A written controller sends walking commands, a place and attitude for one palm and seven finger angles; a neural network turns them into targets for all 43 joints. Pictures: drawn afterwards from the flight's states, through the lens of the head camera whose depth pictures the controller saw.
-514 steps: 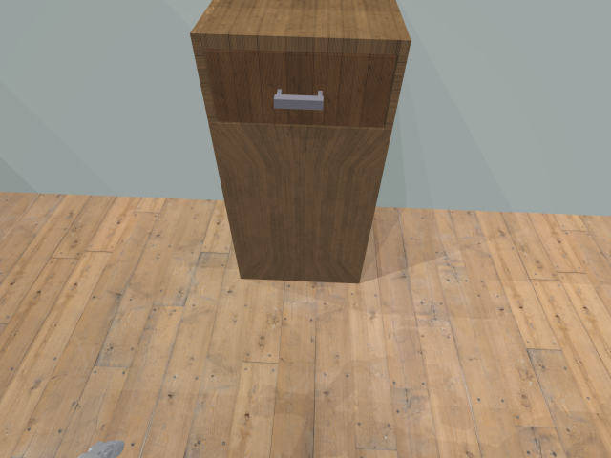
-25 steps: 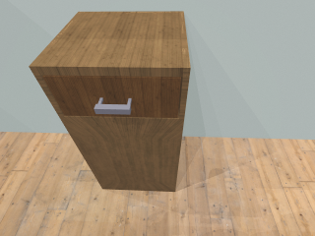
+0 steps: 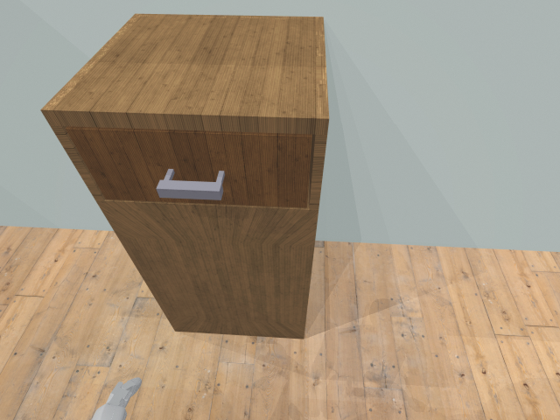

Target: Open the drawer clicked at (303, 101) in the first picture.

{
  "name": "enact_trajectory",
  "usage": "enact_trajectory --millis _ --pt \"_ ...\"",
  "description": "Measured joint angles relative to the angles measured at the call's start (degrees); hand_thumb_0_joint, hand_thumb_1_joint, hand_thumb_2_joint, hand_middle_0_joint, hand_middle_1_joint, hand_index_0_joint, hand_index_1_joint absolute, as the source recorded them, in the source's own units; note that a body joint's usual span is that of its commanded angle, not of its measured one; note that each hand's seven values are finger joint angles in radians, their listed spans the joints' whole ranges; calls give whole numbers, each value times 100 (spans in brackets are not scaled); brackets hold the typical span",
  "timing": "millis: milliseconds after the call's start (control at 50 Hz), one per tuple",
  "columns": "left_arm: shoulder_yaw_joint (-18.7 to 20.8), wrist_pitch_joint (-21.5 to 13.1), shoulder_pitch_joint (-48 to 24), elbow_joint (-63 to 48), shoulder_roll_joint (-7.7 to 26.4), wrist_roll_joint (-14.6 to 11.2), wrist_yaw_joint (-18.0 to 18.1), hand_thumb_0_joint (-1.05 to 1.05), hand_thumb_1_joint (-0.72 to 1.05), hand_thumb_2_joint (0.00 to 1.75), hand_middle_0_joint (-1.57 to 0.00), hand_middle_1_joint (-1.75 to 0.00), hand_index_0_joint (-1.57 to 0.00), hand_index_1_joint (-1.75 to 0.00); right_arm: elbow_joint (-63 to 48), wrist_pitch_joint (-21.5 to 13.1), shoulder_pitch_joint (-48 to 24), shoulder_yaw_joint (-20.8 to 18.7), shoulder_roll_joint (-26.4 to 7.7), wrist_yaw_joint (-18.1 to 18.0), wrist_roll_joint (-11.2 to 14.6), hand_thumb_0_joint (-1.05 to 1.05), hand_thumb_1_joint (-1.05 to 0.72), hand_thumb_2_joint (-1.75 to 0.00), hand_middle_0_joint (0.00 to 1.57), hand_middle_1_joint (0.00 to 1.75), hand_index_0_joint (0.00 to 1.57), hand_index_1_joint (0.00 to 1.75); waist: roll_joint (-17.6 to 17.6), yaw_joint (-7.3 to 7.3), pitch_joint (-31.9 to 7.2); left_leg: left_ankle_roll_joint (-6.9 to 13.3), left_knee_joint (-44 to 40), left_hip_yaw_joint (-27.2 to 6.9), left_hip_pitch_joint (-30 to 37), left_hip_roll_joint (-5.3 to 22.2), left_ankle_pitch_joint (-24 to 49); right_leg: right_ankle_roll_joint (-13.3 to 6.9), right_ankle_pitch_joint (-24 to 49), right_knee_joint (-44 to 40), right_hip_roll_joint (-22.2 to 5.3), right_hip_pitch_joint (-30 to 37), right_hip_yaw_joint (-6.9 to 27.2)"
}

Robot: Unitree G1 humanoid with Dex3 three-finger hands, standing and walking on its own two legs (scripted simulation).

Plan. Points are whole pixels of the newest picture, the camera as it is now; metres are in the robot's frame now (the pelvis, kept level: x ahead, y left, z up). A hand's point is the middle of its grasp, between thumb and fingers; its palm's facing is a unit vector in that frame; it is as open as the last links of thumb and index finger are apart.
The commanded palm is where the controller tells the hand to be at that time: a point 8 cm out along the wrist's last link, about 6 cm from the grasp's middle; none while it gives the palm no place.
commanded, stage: raise the hand with hooked fingers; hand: left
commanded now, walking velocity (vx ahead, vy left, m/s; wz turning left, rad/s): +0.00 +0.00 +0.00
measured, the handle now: (193, 182) +0.50 +0.20 +0.04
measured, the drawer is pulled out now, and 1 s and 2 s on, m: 0.00 0.00 0.00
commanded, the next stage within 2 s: move the hooked fingers above the handle in 1.76 s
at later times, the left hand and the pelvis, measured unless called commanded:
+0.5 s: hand (130, 364) +0.19 +0.22 +0.01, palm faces +0.13 -0.07 -0.99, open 9.9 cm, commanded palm +0.17 +0.22 +0.06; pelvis -0.02 -0.05 -0.03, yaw +2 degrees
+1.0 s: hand (120, 268) +0.28 +0.24 +0.09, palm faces +0.18 -0.07 -0.98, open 12.8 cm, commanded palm +0.24 +0.23 +0.15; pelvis +0.00 +0.00 +0.00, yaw -1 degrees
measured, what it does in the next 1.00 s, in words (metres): stands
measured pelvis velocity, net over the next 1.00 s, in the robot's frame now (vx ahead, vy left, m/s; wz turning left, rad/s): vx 0.00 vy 0.00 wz -0.02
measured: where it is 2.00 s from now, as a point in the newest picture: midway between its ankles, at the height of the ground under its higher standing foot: outside the picture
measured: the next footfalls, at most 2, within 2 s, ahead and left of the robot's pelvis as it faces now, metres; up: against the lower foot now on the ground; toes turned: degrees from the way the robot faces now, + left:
none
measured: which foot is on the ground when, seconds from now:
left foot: down 0.00-1.00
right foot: down 0.00-1.00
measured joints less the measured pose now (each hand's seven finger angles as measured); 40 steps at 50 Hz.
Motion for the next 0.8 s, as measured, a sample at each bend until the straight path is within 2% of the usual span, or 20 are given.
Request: enact_trajectory --millis 40,100,140,180,240,300,360,420,480,540,620,660,740,800 --pt "-51 -12 -219 -775 126 641 267 4 89 87 -21 -33 -20 -34 -355 -107 -199 -31 -204 3 -67 2 -92 -90 20 30 20 30 201 -101 -157 -1 237 -58 -269 36 -59 -4 -15 125 21 -198 -60" --pt "-32 -164 -708 -1315 256 1973 649 3 83 85 -21 -36 -20 -37 -933 73 -669 -112 -387 149 -281 2 -91 -90 20 30 20 30 384 -193 -420 -28 588 -39 -751 109 -142 -67 -71 447 70 -686 -38" --pt "38 -316 -875 -1405 246 2855 827 2 79 84 -20 -39 -20 -39 -1283 369 -1013 -178 -387 307 -385 2 -91 -90 20 30 20 30 371 -146 -541 -69 754 66 -1001 186 -188 -116 -108 670 135 -1017 72" --pt "50 -474 -838 -1430 209 3568 858 2 74 82 -20 -41 -20 -42 -1587 740 -1288 -212 -358 468 -409 2 -91 -90 19 30 20 30 262 -34 -599 -120 848 175 -1175 257 -209 -163 -129 849 200 -1283 184" --pt "-17 -727 -551 -1449 219 4342 828 1 67 79 -21 -45 -21 -46 -1936 1185 -1524 -212 -347 615 -425 1 -91 -90 19 30 20 30 7 180 -558 -187 964 206 -1380 317 -216 -252 -186 1064 255 -1553 217" --pt "-25 -859 -174 -1489 359 4845 915 0 59 76 -22 -50 -22 -50 -2146 1475 -1610 -232 -366 634 -518 1 -90 -90 19 30 20 30 -173 421 -436 -242 1095 89 -1534 365 -234 -340 -243 1173 294 -1657 101" --pt "106 -987 -21 -1591 636 5024 1078 0 51 73 -24 -55 -24 -55 -2173 1607 -1654 -270 -372 553 -644 1 -90 -90 19 30 20 30 -174 611 -366 -245 1320 -122 -1702 388 -305 -410 -325 1274 311 -1691 -97" --pt "315 -1203 -301 -1705 872 4899 1236 0 43 70 -25 -59 -26 -60 -2055 1573 -1726 -277 -329 462 -688 1 -90 -90 19 30 20 30 -20 672 -345 -223 1610 -355 -1856 396 -427 -450 -435 1398 317 -1685 -311" --pt "468 -1314 -819 -1812 975 4746 1277 0 36 67 -26 -64 -26 -64 -1946 1531 -1787 -202 -213 437 -707 1 -90 -90 19 30 20 30 159 604 -369 -235 1793 -478 -1924 393 -520 -458 -518 1492 316 -1670 -419" --pt "473 -1103 -1362 -1760 962 4626 1145 0 29 64 -26 -68 -27 -69 -1867 1595 -1771 -69 -58 439 -638 1 -90 -90 19 30 20 30 295 464 -406 -273 1712 -472 -1830 384 -510 -443 -504 1416 314 -1588 -403" --pt "379 -487 -1594 -1759 927 4426 562 0 20 60 -26 -74 -26 -74 -1852 1815 -1585 118 57 448 -476 1 -90 -90 20 30 20 30 357 290 -412 -298 1232 -313 -1433 344 -372 -369 -358 1076 316 -1334 -198" --pt "377 -332 -1460 -1876 951 4314 253 0 16 58 -27 -77 -27 -77 -1860 1884 -1474 179 25 444 -428 1 -90 -90 20 30 20 30 369 248 -367 -306 986 -326 -1196 280 -312 -332 -278 896 335 -1175 -52" --pt "376 -381 -1032 -2273 1022 4159 -118 0 7 55 -27 -83 -27 -83 -1881 1902 -1243 128 -170 393 -419 1 -90 -90 20 30 20 30 417 208 -269 -271 682 -354 -855 218 -262 -269 -167 613 378 -898 137" --pt "368 -629 -942 -2533 1037 4182 -37 0 0 51 -28 -87 -28 -88 -1816 1838 -1099 -21 -344 328 -453 1 -90 -90 20 30 20 30 419 238 -219 -231 607 -364 -760 184 -252 -219 -136 482 347 -765 131"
